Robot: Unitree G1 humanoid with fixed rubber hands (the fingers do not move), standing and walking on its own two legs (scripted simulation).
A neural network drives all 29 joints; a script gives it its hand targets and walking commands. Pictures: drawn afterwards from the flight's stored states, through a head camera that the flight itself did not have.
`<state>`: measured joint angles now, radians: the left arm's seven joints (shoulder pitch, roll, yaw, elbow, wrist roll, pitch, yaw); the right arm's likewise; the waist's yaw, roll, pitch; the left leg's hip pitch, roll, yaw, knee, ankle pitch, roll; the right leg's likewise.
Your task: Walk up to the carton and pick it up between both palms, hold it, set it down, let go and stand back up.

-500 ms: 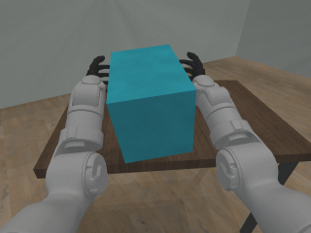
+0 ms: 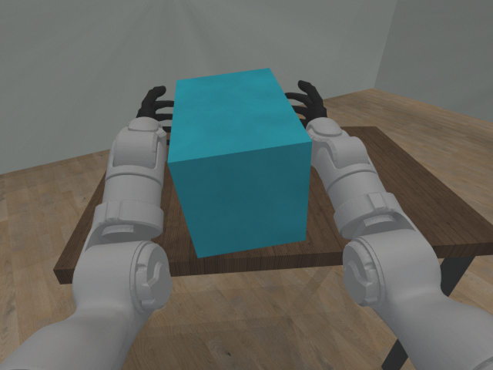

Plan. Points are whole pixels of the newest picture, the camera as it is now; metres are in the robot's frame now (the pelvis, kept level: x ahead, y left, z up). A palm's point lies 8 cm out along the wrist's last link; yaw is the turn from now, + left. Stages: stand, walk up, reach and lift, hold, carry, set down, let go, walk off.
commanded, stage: hold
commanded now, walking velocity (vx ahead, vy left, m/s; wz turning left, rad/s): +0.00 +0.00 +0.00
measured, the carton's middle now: (236, 154) +0.38 +0.03 +0.24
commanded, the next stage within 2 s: none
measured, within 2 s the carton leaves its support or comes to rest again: neither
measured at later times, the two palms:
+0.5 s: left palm (148, 128) +0.37 +0.16 +0.29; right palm (316, 128) +0.38 -0.10 +0.29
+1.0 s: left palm (148, 128) +0.37 +0.16 +0.29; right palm (316, 128) +0.38 -0.10 +0.29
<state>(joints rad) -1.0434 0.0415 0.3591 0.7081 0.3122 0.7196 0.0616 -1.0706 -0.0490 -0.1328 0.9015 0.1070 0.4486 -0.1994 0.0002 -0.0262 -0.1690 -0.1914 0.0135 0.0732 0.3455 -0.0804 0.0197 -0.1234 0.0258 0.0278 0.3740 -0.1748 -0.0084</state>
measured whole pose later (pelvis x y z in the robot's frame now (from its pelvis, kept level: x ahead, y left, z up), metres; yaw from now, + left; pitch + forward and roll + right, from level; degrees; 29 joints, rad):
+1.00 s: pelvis +0.00 +0.00 +0.00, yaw +0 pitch -5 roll +0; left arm -1.04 0.04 0.35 0.68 0.31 0.75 0.05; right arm -1.04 -0.05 -0.11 0.84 0.13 0.48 -0.22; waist 0.00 -0.02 -0.17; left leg -0.19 0.01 0.07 0.35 -0.08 0.02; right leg -0.12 0.03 0.03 0.37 -0.17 -0.01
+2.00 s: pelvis +0.00 +0.00 +0.00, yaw +0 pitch -5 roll +0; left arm -1.04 0.04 0.35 0.68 0.31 0.75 0.05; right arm -1.05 -0.05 -0.11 0.84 0.13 0.49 -0.22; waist 0.00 -0.02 -0.17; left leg -0.19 0.01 0.07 0.35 -0.08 0.02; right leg -0.12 0.03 0.03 0.37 -0.17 -0.01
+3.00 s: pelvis +0.00 +0.00 +0.00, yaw +0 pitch -5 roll -1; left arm -1.04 0.04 0.35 0.68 0.31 0.75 0.04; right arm -1.05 -0.05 -0.11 0.84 0.13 0.49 -0.22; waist 0.00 -0.02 -0.17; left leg -0.19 0.01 0.07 0.35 -0.08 0.02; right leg -0.12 0.03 0.03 0.37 -0.17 -0.01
